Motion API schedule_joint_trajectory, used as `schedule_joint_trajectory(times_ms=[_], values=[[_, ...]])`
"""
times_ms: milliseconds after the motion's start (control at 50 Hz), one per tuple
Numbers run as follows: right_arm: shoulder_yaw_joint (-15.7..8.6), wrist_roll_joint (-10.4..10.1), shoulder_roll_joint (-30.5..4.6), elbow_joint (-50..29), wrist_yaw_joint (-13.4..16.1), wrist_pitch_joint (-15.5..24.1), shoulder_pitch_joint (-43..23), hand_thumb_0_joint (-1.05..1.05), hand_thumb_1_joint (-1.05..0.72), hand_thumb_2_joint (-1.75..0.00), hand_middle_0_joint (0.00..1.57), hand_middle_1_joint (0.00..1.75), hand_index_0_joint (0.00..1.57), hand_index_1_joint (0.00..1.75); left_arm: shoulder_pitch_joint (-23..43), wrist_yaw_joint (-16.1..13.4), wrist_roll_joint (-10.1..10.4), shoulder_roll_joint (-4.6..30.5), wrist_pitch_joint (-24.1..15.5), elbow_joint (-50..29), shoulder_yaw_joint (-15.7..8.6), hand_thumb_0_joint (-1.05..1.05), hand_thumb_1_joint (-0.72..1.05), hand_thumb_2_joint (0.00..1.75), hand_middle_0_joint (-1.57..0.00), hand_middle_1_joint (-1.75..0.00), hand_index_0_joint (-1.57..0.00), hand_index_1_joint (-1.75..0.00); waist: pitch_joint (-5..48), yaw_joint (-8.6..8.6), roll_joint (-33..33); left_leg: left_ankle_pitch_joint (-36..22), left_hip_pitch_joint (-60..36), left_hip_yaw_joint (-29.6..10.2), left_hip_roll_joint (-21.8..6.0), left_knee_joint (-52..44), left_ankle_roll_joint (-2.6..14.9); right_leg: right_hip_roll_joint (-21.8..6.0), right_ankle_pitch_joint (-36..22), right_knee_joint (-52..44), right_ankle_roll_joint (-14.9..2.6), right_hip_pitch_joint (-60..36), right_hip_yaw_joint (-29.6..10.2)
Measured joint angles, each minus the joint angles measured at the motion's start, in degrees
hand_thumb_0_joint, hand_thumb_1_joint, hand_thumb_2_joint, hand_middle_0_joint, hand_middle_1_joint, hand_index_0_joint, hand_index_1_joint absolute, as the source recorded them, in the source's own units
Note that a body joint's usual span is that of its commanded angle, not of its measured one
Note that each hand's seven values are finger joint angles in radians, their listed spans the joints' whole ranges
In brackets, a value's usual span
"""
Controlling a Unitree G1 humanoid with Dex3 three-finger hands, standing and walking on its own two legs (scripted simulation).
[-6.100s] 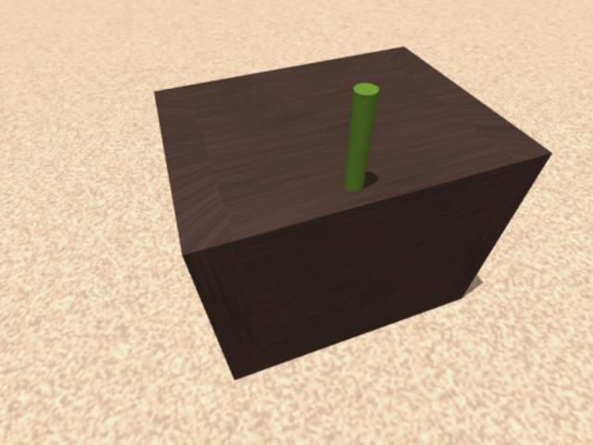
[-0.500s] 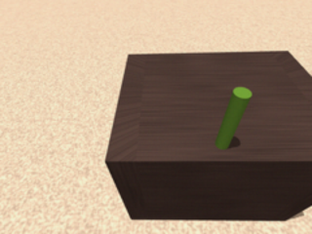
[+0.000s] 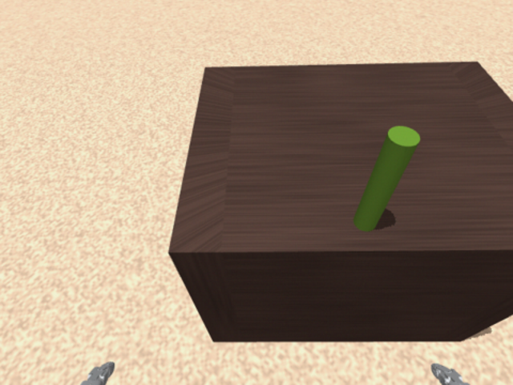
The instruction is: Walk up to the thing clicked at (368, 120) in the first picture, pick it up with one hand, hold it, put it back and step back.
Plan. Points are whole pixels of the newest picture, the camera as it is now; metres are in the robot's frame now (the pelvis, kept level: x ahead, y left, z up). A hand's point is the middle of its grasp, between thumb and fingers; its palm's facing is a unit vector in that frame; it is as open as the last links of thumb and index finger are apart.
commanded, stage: rise first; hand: right
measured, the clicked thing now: (381, 186) +0.44 -0.20 +0.04
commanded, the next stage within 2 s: go down in 1.54 s
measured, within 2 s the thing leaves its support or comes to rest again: neither
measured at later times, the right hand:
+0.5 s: hand (443, 348) +0.19 -0.26 -0.05, palm faces +0.29 +0.88 -0.37, open 16.9 cm
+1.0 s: hand (471, 339) +0.19 -0.26 +0.03, palm faces +0.34 +0.86 -0.38, open 17.4 cm
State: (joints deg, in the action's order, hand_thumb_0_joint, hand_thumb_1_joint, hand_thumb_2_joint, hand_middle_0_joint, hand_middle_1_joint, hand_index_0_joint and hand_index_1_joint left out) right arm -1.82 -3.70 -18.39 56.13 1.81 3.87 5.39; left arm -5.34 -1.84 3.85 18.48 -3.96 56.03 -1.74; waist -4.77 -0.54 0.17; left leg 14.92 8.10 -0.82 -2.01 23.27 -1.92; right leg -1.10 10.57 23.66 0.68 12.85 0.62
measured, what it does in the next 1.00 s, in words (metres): stands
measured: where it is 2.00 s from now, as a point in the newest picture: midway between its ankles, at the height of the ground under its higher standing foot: outside the picture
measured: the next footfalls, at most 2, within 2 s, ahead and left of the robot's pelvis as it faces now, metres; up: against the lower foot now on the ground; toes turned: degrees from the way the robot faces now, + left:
none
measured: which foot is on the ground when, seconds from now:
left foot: down 0.00-1.00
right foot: down 0.00-1.00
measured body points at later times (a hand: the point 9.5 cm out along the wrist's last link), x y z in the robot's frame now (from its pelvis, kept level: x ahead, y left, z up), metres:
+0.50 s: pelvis +0.01 +0.01 +0.00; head +0.02 +0.02 +0.45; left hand +0.18 +0.27 -0.09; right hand +0.17 -0.30 -0.02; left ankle -0.03 +0.14 -0.74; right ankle +0.02 -0.13 -0.74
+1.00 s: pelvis +0.01 +0.02 +0.00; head +0.00 +0.03 +0.45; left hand +0.17 +0.28 -0.09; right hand +0.16 -0.30 +0.05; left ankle -0.03 +0.14 -0.74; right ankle +0.02 -0.13 -0.74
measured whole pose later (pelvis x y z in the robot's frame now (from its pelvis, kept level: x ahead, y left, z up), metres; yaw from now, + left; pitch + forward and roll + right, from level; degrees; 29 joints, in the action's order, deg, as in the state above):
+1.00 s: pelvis +0.01 +0.02 +0.00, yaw -1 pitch -3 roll -1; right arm -14.4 -2.3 -17.2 4.3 2.5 8.3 23.4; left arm -14.0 -3.7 1.0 13.5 -4.2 35.4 -7.3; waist -1.2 -2.4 -1.5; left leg 16.7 5.4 0.2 -1.6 24.5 -0.8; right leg -1.4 10.9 22.9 1.8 9.6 -0.4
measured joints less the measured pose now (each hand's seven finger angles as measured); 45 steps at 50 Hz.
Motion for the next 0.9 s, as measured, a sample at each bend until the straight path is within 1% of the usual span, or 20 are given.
schedule_joint_trajectory(times_ms=[20, 60, 120, 160, 240, 300, 400, 480, 540, 640, 760, 900], values=[[-1.0, -0.2, 0.5, -0.7, 0.5, 0.6, -1.2, 0.01, -0.76, -0.75, 0.14, 0.19, 0.14, 0.20, 0.6, -0.4, 0.3, -0.5, -0.2, -1.3, -0.7, 0.01, 0.76, 0.75, -0.14, -0.19, -0.12, -0.20, -0.1, 0.05, 0.0, 0.2, 1.0, 0.1, 0.0, 0.8, 0.02, 0.0, 0.0, 0.6, 0.03, 0.9, -0.2], [-2.7, -0.2, 1.0, -2.5, 1.3, 1.4, -3.2, 0.01, -0.66, -0.65, 0.12, 0.15, 0.12, 0.16, 2.0, -1.3, 0.4, -1.3, -0.7, -3.3, -1.3, 0.01, 0.67, 0.65, -0.12, -0.16, -0.10, -0.17, 0.4, 0.06, 0.2, 0.6, 2.8, 0.2, 0.0, 2.1, 0.14, 0.0, 0.1, 1.4, 0.15, 2.6, -0.3], [-5.6, 0.8, 1.2, -5.5, 1.6, 1.9, -4.3, 0.01, -0.50, -0.50, 0.10, 0.11, 0.09, 0.12, 3.4, -1.5, -1.0, -2.7, -0.9, -4.5, -3.3, 0.01, 0.51, 0.50, -0.09, -0.12, -0.08, -0.12, 2.3, -0.09, 0.4, 1.0, 4.9, 0.2, 0.3, 3.2, 0.37, -0.2, 0.3, 2.3, 0.32, 4.5, -0.3], [-6.9, 1.1, 1.1, -9.1, 1.7, 1.6, -2.6, 0.00, -0.39, -0.41, 0.09, 0.09, 0.08, 0.10, 2.4, -1.5, -1.5, -3.4, -0.5, -6.4, -4.1, 0.01, 0.40, 0.41, -0.08, -0.10, -0.07, -0.10, 3.7, -0.09, 0.4, 1.0, 4.8, 0.2, 0.4, 2.9, 0.50, -0.4, 0.4, 2.0, 0.45, 4.4, -0.3], [-7.5, 0.8, 0.8, -15.5, 1.9, 0.8, 2.5, 0.00, -0.18, -0.28, 0.08, 0.07, 0.07, 0.08, -1.7, -1.6, -1.4, -3.9, 0.4, -10.6, -3.9, 0.01, 0.20, 0.26, -0.07, -0.07, -0.07, -0.06, 6.1, -0.13, -0.1, 1.1, 3.4, 0.2, 0.6, 1.7, 0.63, -0.6, 0.8, 1.3, 0.63, 3.2, -0.3], [-7.6, 0.7, 0.9, -19.3, 2.1, 0.3, 5.5, 0.00, -0.02, -0.20, 0.07, 0.06, 0.06, 0.07, -4.2, -1.8, -1.3, -4.5, 1.0, -13.5, -3.4, 0.01, 0.04, 0.18, -0.06, -0.06, -0.07, -0.05, 6.4, -0.23, -0.6, 1.4, 2.6, 0.2, 0.6, 1.5, 0.72, -0.6, 1.1, 1.1, 0.70, 2.4, -0.3], [-7.7, 1.1, 1.5, -26.0, 2.4, 0.1, 8.6, 0.00, 0.23, -0.12, 0.06, 0.05, 0.06, 0.06, -7.2, -2.5, -1.6, -5.4, 1.2, -19.0, -2.3, 0.00, -0.21, 0.11, -0.06, -0.05, -0.06, -0.05, 5.2, -0.71, -1.1, 1.7, 1.3, 0.4, 0.6, 1.5, 0.84, -0.6, 1.1, 0.6, 0.84, 1.0, -0.4], [-8.5, 1.4, 1.4, -31.4, 2.8, 0.6, 10.2, -0.01, 0.37, -0.08, 0.06, 0.05, 0.06, 0.06, -8.2, -3.0, -2.1, -5.6, 0.6, -22.0, -2.0, 0.00, -0.36, 0.07, -0.06, -0.05, -0.06, -0.05, 4.6, -1.10, -1.1, 1.9, 0.1, 0.5, 0.5, 1.5, 0.97, -0.5, 1.0, 0.1, 0.99, -0.4, -0.5], [-9.2, 1.5, 1.2, -34.6, 2.8, 0.9, 10.9, -0.01, 0.44, -0.06, 0.06, 0.05, 0.06, 0.06, -7.7, -3.1, -2.3, -5.2, 0.2, -21.7, -2.3, 0.00, -0.42, 0.06, -0.06, -0.05, -0.06, -0.05, 4.5, -1.32, -1.3, 2.1, -0.5, 0.6, 0.5, 1.5, 1.02, -0.4, 1.0, -0.1, 1.04, -1.0, -0.6], [-10.0, 1.4, 1.2, -40.2, 1.9, 1.5, 13.9, -0.01, 0.51, -0.05, 0.06, 0.05, 0.06, 0.06, -9.0, -2.4, -2.4, -5.2, 0.2, -21.4, -2.2, 0.00, -0.48, 0.04, -0.06, -0.05, -0.06, -0.05, 5.2, -1.44, -1.5, 2.2, -1.2, 0.8, 0.4, 1.3, 1.03, -0.4, 1.1, -0.3, 1.07, -1.6, -0.8], [-10.9, 1.3, 1.6, -44.5, 1.5, 1.6, 15.4, -0.01, 0.53, -0.04, 0.06, 0.05, 0.06, 0.06, -8.7, -2.2, -2.7, -5.2, 1.0, -20.1, -3.8, -0.01, -0.50, 0.04, -0.06, -0.05, -0.06, -0.05, 4.0, -1.50, -1.9, 2.2, -2.0, 0.8, 0.4, 1.4, 1.06, -0.3, 0.9, -0.4, 1.10, -2.6, -0.8], [-11.6, 1.5, 1.3, -49.6, 1.2, 3.7, 16.7, -0.01, 0.53, -0.04, 0.06, 0.05, 0.06, 0.06, -8.8, -2.2, -2.9, -5.2, -0.1, -21.5, -4.2, -0.01, -0.52, 0.04, -0.06, -0.05, -0.06, -0.06, 3.6, -1.70, -1.7, 1.9, -2.5, 1.0, 0.4, 1.3, 1.13, -0.4, 0.4, -0.8, 1.15, -3.1, -0.9]])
